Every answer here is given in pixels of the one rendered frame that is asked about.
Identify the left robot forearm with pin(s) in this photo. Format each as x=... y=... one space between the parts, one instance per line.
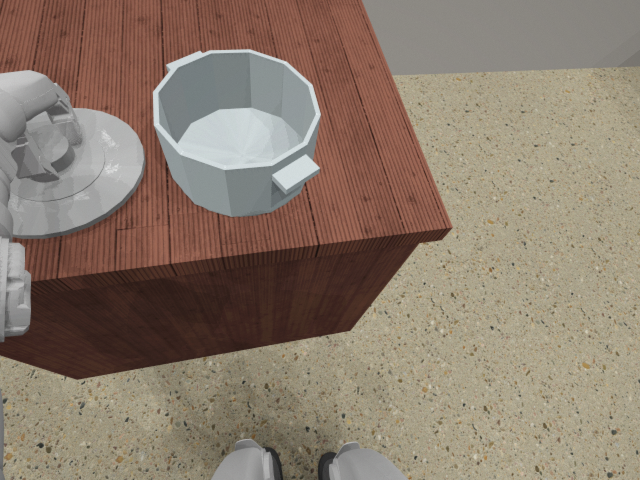
x=12 y=126

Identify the robot left upper arm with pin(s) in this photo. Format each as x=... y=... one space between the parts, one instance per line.
x=15 y=305

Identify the knob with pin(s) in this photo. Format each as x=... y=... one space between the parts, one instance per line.
x=55 y=148

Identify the robot left shin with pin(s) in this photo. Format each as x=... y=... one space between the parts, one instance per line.
x=246 y=443

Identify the table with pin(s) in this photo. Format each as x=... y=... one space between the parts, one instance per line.
x=163 y=280

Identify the lid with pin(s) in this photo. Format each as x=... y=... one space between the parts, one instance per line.
x=107 y=169

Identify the pot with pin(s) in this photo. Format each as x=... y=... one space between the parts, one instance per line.
x=238 y=129

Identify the left robot hand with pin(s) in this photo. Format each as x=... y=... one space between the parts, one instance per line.
x=35 y=93

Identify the robot right thigh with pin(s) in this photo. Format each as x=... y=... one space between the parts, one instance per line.
x=364 y=464

